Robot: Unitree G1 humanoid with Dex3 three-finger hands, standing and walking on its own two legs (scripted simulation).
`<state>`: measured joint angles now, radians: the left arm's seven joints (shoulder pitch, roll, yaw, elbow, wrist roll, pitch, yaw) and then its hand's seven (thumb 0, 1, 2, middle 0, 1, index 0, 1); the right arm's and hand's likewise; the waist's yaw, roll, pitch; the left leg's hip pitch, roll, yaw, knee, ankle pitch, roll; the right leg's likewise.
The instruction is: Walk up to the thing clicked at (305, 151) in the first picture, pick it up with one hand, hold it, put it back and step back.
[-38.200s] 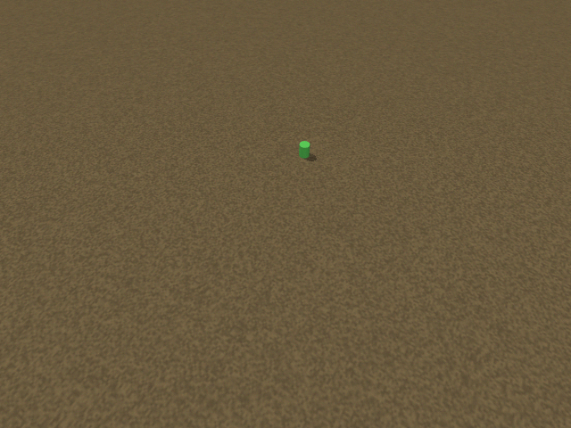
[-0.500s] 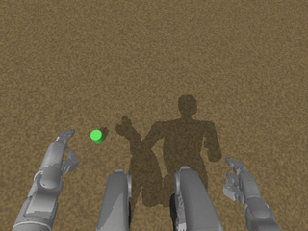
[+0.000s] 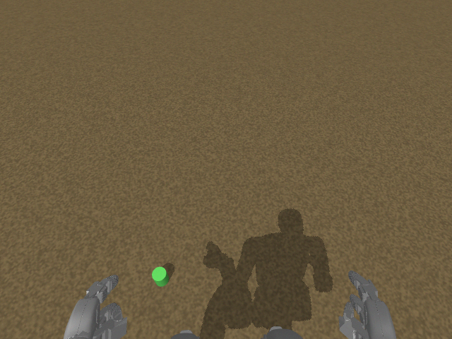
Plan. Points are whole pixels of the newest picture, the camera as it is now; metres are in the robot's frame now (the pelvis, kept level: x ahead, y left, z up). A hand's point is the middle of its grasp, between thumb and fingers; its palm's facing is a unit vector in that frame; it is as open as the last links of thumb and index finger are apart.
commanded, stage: home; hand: left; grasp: from above
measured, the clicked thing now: (160, 276) +0.45 +0.24 -0.67
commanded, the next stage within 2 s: none
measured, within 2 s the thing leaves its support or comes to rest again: neither
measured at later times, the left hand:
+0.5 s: hand (120, 331) +0.16 +0.18 -0.04, palm faces +0.05 -0.98 -0.19, open 7.4 cm
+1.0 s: hand (118, 334) +0.16 +0.18 -0.04, palm faces +0.04 -0.98 -0.19, open 7.4 cm
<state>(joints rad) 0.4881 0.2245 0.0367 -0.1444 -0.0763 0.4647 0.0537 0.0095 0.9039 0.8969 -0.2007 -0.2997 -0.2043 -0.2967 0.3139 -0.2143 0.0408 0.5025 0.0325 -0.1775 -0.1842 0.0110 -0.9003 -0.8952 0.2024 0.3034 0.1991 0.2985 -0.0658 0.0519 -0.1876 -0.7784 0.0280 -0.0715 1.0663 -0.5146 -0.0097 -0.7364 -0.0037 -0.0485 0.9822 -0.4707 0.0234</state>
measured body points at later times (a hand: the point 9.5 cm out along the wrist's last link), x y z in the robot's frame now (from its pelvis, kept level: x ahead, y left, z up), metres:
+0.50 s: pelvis +0.00 +0.00 +0.01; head +0.02 +0.01 +0.46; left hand +0.16 +0.23 -0.02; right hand +0.17 -0.24 -0.05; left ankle +0.00 +0.12 -0.67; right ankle +0.01 -0.14 -0.67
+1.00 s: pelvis +0.00 +0.00 +0.01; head +0.02 +0.01 +0.46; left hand +0.15 +0.23 -0.02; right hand +0.16 -0.24 -0.05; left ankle +0.00 +0.12 -0.67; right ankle +0.01 -0.14 -0.67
